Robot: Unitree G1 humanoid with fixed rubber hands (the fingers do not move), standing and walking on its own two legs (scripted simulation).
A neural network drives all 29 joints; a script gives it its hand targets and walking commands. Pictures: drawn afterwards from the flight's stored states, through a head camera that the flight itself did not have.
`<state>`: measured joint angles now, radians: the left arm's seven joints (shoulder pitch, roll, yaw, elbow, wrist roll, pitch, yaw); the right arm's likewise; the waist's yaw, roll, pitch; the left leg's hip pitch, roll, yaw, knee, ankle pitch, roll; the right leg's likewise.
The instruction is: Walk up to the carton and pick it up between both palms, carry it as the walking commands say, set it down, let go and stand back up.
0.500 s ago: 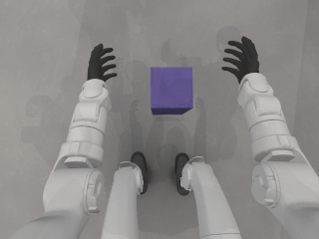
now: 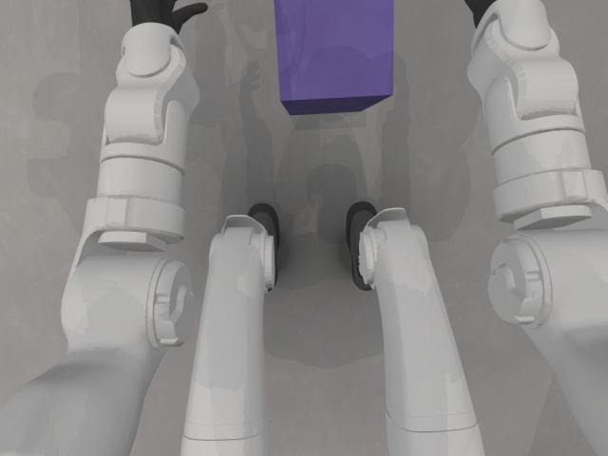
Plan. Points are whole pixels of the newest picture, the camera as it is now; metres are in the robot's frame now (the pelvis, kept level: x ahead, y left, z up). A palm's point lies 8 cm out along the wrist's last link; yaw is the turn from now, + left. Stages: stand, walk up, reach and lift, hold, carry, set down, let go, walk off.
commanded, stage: reach and lift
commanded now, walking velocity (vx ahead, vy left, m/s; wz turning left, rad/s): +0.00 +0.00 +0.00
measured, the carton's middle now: (328, 61) +0.53 -0.03 -0.44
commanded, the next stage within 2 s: none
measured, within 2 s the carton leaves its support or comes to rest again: neither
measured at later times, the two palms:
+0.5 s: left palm (204, 55) +0.52 +0.14 -0.30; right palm (438, 35) +0.53 -0.17 -0.29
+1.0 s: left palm (205, 53) +0.55 +0.16 -0.39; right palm (424, 50) +0.53 -0.18 -0.40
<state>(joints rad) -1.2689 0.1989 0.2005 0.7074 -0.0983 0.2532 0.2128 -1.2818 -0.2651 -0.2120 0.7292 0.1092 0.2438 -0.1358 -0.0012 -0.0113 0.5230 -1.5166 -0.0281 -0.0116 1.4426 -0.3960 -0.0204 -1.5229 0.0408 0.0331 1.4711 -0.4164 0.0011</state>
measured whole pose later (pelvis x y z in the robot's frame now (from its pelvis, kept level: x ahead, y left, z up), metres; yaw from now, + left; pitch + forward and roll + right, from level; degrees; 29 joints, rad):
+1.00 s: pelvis +0.00 +0.01 -0.22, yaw +1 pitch +29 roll +1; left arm -1.48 0.33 0.05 1.10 -0.29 0.08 0.17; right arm -1.40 -0.39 -0.05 1.00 0.24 0.08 -0.12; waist -0.02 0.04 0.52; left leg -2.17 -0.05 0.01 2.20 -0.54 -0.02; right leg -2.16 0.04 0.02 2.23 -0.58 0.02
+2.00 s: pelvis +0.00 +0.00 -0.23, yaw +1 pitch +29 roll +2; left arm -1.60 0.18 0.25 1.19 -0.05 0.13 0.19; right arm -1.53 -0.27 -0.11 1.10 0.10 0.15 -0.14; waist -0.03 -0.01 0.49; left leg -2.21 -0.06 -0.02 2.22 -0.53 -0.05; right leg -2.21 0.04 0.00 2.26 -0.56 0.00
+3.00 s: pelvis -0.02 +0.02 -0.19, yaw -3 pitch +27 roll +1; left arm -1.43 0.05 0.36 0.68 0.02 0.38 0.27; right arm -1.44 -0.17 -0.28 0.70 -0.08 0.41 -0.12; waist 0.00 0.03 0.53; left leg -2.04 -0.16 -0.06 2.10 -0.53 -0.09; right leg -2.05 0.12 0.08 2.09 -0.51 0.08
